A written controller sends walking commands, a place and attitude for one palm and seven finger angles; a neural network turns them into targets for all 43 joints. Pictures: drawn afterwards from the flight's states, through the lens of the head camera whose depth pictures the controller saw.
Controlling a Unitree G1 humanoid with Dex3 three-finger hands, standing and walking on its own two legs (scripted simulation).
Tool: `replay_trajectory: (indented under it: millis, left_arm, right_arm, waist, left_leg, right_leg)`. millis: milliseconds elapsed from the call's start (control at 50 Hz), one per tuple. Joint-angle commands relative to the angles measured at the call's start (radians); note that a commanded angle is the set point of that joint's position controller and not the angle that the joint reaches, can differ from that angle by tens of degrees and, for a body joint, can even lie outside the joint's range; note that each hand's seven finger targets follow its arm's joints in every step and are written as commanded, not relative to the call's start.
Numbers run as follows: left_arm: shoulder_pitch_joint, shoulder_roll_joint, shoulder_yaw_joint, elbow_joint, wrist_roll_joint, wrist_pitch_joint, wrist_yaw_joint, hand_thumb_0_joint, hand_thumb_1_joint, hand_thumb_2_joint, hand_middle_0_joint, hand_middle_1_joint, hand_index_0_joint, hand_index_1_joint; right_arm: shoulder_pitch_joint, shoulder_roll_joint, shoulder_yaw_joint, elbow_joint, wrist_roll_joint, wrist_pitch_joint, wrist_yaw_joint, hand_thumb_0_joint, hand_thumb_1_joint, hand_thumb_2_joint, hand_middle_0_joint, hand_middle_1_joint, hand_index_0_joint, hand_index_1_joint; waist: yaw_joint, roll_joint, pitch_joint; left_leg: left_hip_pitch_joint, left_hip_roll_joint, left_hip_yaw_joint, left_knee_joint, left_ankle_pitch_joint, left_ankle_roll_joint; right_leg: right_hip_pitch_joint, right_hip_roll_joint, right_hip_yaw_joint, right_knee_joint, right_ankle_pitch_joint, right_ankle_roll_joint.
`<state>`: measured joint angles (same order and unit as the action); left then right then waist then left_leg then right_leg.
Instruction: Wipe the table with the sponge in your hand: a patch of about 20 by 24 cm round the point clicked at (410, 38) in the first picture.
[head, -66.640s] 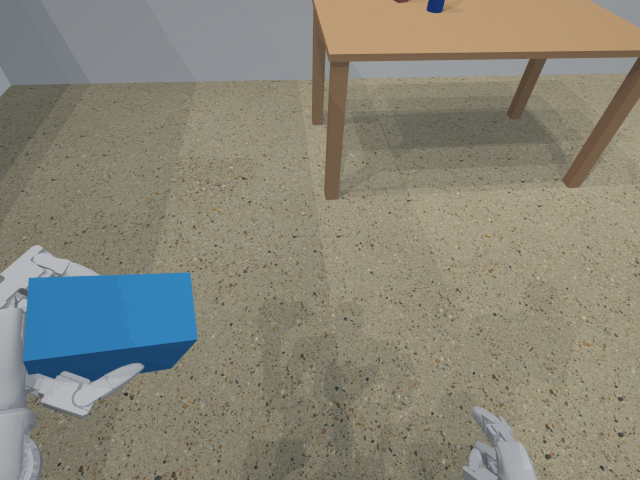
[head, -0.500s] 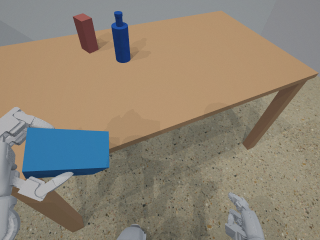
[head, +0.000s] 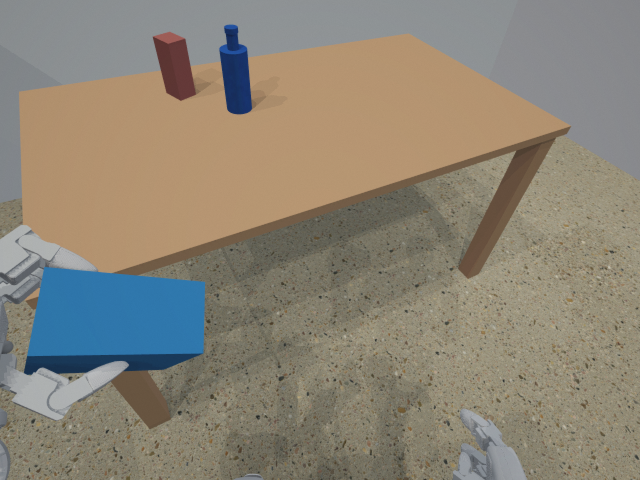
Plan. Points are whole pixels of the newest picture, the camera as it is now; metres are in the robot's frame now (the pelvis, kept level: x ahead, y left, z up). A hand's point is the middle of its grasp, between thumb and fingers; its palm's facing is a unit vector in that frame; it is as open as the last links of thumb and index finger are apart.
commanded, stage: stop stepping back and stand still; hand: left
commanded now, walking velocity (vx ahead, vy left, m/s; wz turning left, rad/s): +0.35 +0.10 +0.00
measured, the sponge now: (139, 328) +0.23 +0.19 +0.14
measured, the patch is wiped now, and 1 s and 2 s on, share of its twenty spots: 0.95 0.95 0.95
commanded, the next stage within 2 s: stand and wait in 1.26 s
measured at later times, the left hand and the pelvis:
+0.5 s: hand out of the picture +0.05 +0.21 +0.19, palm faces +0.42 -0.80 -0.43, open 10.6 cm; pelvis -0.15 -0.04 -0.01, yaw +3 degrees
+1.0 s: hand out of the picture -0.02 +0.22 +0.18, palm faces +0.43 -0.81 -0.39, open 10.6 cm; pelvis -0.23 -0.05 +0.01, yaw +1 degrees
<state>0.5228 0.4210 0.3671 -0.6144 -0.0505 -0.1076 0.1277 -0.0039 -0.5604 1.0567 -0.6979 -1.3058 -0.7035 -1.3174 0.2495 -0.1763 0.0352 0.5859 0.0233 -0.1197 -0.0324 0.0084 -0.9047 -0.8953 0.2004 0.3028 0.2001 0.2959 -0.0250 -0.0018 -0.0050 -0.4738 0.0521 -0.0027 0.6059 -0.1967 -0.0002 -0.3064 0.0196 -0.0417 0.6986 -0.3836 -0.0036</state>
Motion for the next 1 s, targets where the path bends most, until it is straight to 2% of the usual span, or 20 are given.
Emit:
replay_trajectory:
  millis: [0,20,80,140,220,260,300,340,380,460,480,500,600,680,720,740,780,800,880,980]
  left_arm:
    - [-0.115,0.135,0.097,-0.064,0.000,-0.055,-0.001,0.000,0.100,1.300,-1.200,-1.600,-1.200,-1.600]
    - [-0.188,0.142,0.090,-0.097,-0.012,-0.064,-0.006,0.000,0.100,1.300,-1.200,-1.600,-1.200,-1.600]
    - [-0.225,0.126,0.070,-0.035,-0.017,-0.067,-0.042,0.000,0.100,1.300,-1.200,-1.600,-1.200,-1.600]
    - [-0.291,0.117,0.019,-0.119,-0.009,-0.075,-0.045,0.000,0.100,1.300,-1.200,-1.600,-1.200,-1.600]
    - [-0.162,0.150,0.080,-0.175,-0.018,-0.072,-0.005,0.000,0.100,1.300,-1.200,-1.600,-1.200,-1.600]
    - [-0.113,0.159,0.110,-0.218,-0.020,-0.079,0.007,0.000,0.100,1.300,-1.200,-1.600,-1.200,-1.600]
    - [-0.130,0.203,0.152,-0.271,-0.010,-0.092,0.016,0.000,0.100,1.300,-1.200,-1.600,-1.200,-1.600]
    - [-0.177,0.227,0.148,-0.247,-0.007,-0.108,0.008,0.000,0.100,1.300,-1.200,-1.600,-1.200,-1.600]
    - [-0.204,0.120,0.084,-0.001,-0.011,-0.098,-0.018,0.000,0.100,1.300,-1.200,-1.600,-1.200,-1.600]
    - [-0.233,0.102,0.071,0.149,-0.018,-0.061,-0.032,0.000,0.100,1.300,-1.200,-1.600,-1.200,-1.600]
    - [-0.216,0.102,0.059,0.137,-0.019,-0.057,-0.035,0.000,0.100,1.300,-1.200,-1.600,-1.200,-1.600]
    - [-0.220,0.135,0.077,0.078,-0.030,-0.064,-0.037,0.000,0.100,1.300,-1.200,-1.600,-1.200,-1.600]
    - [-0.163,0.136,0.079,-0.159,-0.032,-0.119,-0.047,0.000,0.100,1.300,-1.200,-1.600,-1.200,-1.600]
    - [-0.097,0.174,0.101,-0.216,-0.015,-0.100,0.003,0.000,0.100,1.300,-1.200,-1.600,-1.200,-1.600]
    - [-0.090,0.164,0.097,-0.210,-0.009,-0.088,0.025,0.000,0.100,1.300,-1.200,-1.600,-1.200,-1.600]
    - [-0.064,0.133,0.074,-0.177,-0.012,-0.081,0.032,0.000,0.100,1.300,-1.200,-1.600,-1.200,-1.600]
    - [-0.128,0.136,0.084,-0.166,-0.010,-0.087,0.044,0.000,0.100,1.300,-1.200,-1.600,-1.200,-1.600]
    - [-0.191,0.167,0.113,-0.153,0.005,-0.094,0.046,0.000,0.100,1.300,-1.200,-1.600,-1.200,-1.600]
    - [-0.097,0.119,0.093,0.033,-0.006,-0.079,0.024,0.000,0.100,1.300,-1.200,-1.600,-1.200,-1.600]
    - [-0.122,0.075,0.044,-0.018,-0.015,-0.072,0.014,0.000,0.100,1.300,-1.200,-1.600,-1.200,-1.600]
  right_arm:
    - [-0.106,-0.146,-0.073,-0.131,0.002,-0.001,-0.021,0.000,-0.900,-0.900,0.200,0.300,0.200,0.300]
    - [-0.130,-0.162,-0.074,-0.135,0.013,-0.002,-0.023,0.000,-0.900,-0.900,0.200,0.300,0.200,0.300]
    - [-0.131,-0.167,-0.088,-0.124,0.030,0.006,-0.010,0.000,-0.900,-0.900,0.200,0.300,0.200,0.300]
    - [-0.173,-0.127,-0.055,-0.125,0.024,0.011,-0.006,0.000,-0.900,-0.900,0.200,0.300,0.200,0.300]
    - [-0.093,-0.134,-0.054,-0.124,0.021,-0.064,-0.036,0.000,-0.900,-0.900,0.200,0.300,0.200,0.300]
    - [-0.062,-0.149,-0.058,-0.147,0.012,-0.080,-0.048,0.000,-0.900,-0.900,0.200,0.300,0.200,0.300]
    - [-0.072,-0.158,-0.085,-0.163,0.009,-0.088,-0.045,0.000,-0.900,-0.900,0.200,0.300,0.200,0.300]
    - [-0.074,-0.131,-0.059,-0.106,0.005,-0.119,-0.036,0.000,-0.900,-0.900,0.200,0.300,0.200,0.300]
    - [-0.080,-0.166,-0.060,-0.031,0.022,-0.119,-0.012,0.000,-0.900,-0.900,0.200,0.300,0.200,0.300]
    - [-0.078,-0.193,-0.077,-0.092,0.012,-0.085,-0.037,0.000,-0.900,-0.900,0.200,0.300,0.200,0.300]
    - [-0.092,-0.178,-0.086,-0.106,0.017,-0.070,-0.040,0.000,-0.900,-0.900,0.200,0.300,0.200,0.300]
    - [-0.136,-0.189,-0.090,-0.135,0.021,-0.066,-0.042,0.000,-0.900,-0.900,0.200,0.300,0.200,0.300]
    - [-0.121,-0.131,-0.072,-0.081,0.013,-0.041,0.002,0.000,-0.900,-0.900,0.200,0.300,0.200,0.300]
    - [-0.098,-0.114,-0.054,-0.080,0.000,-0.076,-0.033,0.000,-0.900,-0.900,0.200,0.300,0.200,0.300]
    - [-0.100,-0.124,-0.056,-0.096,-0.001,-0.085,-0.046,0.000,-0.900,-0.900,0.200,0.300,0.200,0.300]
    - [-0.099,-0.133,-0.054,-0.105,0.001,-0.089,-0.054,0.000,-0.900,-0.900,0.200,0.300,0.200,0.300]
    - [-0.110,-0.171,-0.058,-0.121,-0.002,-0.095,-0.054,0.000,-0.900,-0.900,0.200,0.300,0.200,0.300]
    - [-0.119,-0.159,-0.063,-0.120,0.007,-0.108,-0.048,0.000,-0.900,-0.900,0.200,0.300,0.200,0.300]
    - [-0.064,-0.154,-0.078,-0.060,0.031,-0.086,-0.016,0.000,-0.900,-0.900,0.200,0.300,0.200,0.300]
    - [-0.110,-0.167,-0.063,-0.112,0.010,-0.071,-0.029,0.000,-0.900,-0.900,0.200,0.300,0.200,0.300]
  waist:
    - [0.019,-0.208,-0.087]
    - [0.000,-0.286,-0.062]
    - [-0.024,-0.285,-0.020]
    - [-0.027,0.028,-0.016]
    - [0.014,-0.024,-0.191]
    - [0.018,0.132,-0.263]
    - [0.028,0.360,-0.225]
    - [-0.010,0.447,-0.087]
    - [0.019,0.082,0.150]
    - [0.037,-0.133,0.022]
    - [0.023,-0.352,-0.014]
    - [0.026,-0.419,-0.028]
    - [-0.016,-0.042,-0.092]
    - [-0.002,-0.153,-0.180]
    - [0.004,-0.065,-0.191]
    - [-0.005,0.052,-0.177]
    - [-0.005,0.440,-0.070]
    - [0.003,0.389,-0.021]
    - [-0.003,0.044,0.037]
    - [0.007,0.189,0.009]
  left_leg:
    - [0.036,-0.097,0.072,0.443,-0.360,-0.003]
    - [-0.039,-0.103,0.021,0.757,-0.244,-0.006]
    - [-0.042,0.004,-0.144,0.933,-0.096,0.005]
    - [0.054,0.029,-0.033,0.580,-0.144,0.038]
    - [0.235,-0.038,0.081,-0.013,-0.245,0.082]
    - [0.290,-0.011,0.082,-0.335,-0.163,0.093]
    - [0.408,0.166,-0.079,-0.330,0.184,0.153]
    - [0.277,0.264,-0.262,-0.290,0.154,0.229]
    - [-0.010,0.296,-0.227,-0.342,-0.106,0.204]
    - [-0.076,0.023,0.020,0.261,-0.350,0.105]
    - [-0.149,-0.069,0.077,0.556,-0.382,0.076]
    - [-0.185,-0.079,-0.058,0.747,-0.311,0.054]
    - [-0.029,-0.016,-0.008,0.572,-0.062,0.035]
    - [0.218,-0.047,0.108,0.158,-0.176,0.065]
    - [0.309,-0.048,0.118,-0.036,-0.217,0.084]
    - [0.334,-0.040,0.098,-0.185,-0.241,0.094]
    - [0.292,0.222,-0.297,-0.430,-0.479,0.204]
    - [0.198,0.305,-0.356,-0.444,-0.357,0.259]
    - [0.193,0.249,-0.252,-0.360,-0.230,0.217]
    - [0.095,0.192,-0.145,-0.348,-0.385,0.146]
  right_leg:
    - [0.037,-0.159,0.095,-0.490,0.277,-0.106]
    - [-0.057,-0.285,0.209,-0.521,0.390,-0.162]
    - [-0.323,-0.340,0.291,-0.478,0.022,-0.176]
    - [-0.397,-0.290,0.156,-0.410,-0.073,-0.118]
    - [-0.178,-0.224,0.174,-0.279,-0.072,-0.091]
    - [-0.031,-0.117,0.091,0.001,-0.012,-0.053]
    - [-0.246,0.038,-0.068,0.429,-0.097,0.008]
    - [-0.406,-0.048,0.081,0.512,-0.140,0.006]
    - [-0.301,-0.117,0.148,0.368,-0.051,-0.010]
    - [0.159,-0.063,0.013,-0.306,0.230,0.015]
    - [0.154,-0.191,0.229,-0.403,0.163,-0.021]
    - [-0.003,-0.339,0.604,-0.550,-0.181,-0.058]
    - [-0.195,-0.286,0.380,-0.523,-0.339,-0.084]
    - [-0.172,-0.261,0.227,-0.477,-0.304,-0.071]
    - [-0.133,-0.247,0.199,-0.388,-0.244,-0.077]
    - [-0.107,-0.207,0.160,-0.280,-0.219,-0.070]
    - [-0.279,0.025,-0.056,0.293,-0.187,0.011]
    - [-0.355,-0.013,0.058,0.516,-0.131,-0.001]
    - [-0.404,-0.083,0.085,0.463,0.025,0.002]
    - [-0.044,-0.039,-0.052,-0.035,-0.041,0.004]
